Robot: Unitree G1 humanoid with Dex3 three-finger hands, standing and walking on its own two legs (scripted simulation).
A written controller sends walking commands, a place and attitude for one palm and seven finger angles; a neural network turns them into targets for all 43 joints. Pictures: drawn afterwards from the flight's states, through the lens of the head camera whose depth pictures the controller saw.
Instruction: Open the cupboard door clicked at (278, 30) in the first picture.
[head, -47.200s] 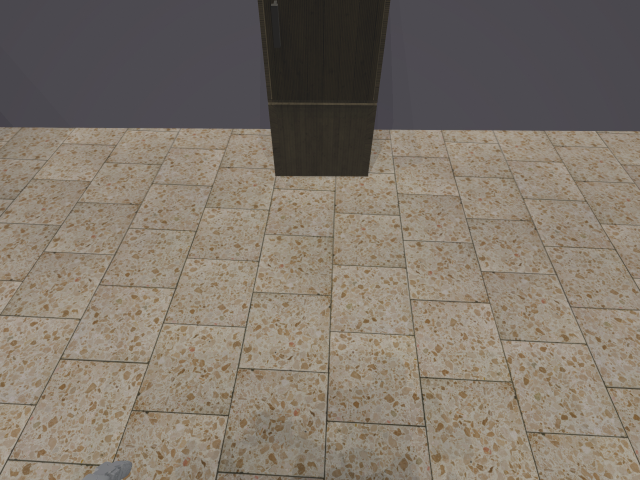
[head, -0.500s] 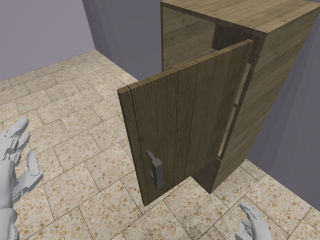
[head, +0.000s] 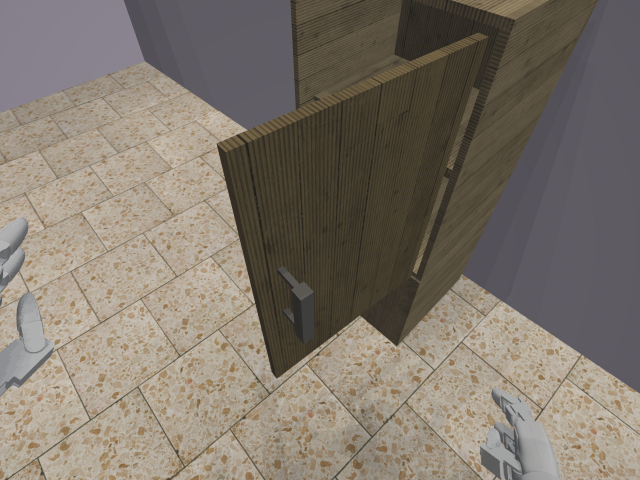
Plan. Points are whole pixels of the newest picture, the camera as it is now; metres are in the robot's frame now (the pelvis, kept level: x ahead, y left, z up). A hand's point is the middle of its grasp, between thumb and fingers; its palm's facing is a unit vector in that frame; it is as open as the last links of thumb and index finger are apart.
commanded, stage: step back with the hand held close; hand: left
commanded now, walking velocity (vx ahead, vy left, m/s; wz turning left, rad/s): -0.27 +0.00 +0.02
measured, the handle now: (295, 305) +0.37 +0.07 -0.05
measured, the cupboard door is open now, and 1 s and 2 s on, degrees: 84 84 84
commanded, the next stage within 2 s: stop stepping back and stand still in 0.98 s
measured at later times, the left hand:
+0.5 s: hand out of the picture +0.10 +0.28 +0.16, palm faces +0.53 -0.71 -0.46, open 7.4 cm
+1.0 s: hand out of the picture +0.06 +0.22 +0.17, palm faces +0.35 -0.80 -0.49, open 7.5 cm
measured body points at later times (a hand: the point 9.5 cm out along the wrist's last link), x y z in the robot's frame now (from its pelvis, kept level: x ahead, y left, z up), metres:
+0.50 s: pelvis -0.08 +0.00 -0.02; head -0.06 +0.01 +0.43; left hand +0.07 +0.32 +0.18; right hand +0.11 -0.22 -0.10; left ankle +0.01 +0.10 -0.74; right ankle +0.03 -0.12 -0.74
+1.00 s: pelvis -0.16 -0.03 +0.00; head -0.12 -0.01 +0.44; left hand +0.04 +0.26 +0.19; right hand +0.03 -0.25 -0.08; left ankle -0.10 +0.07 -0.74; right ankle -0.24 -0.12 -0.73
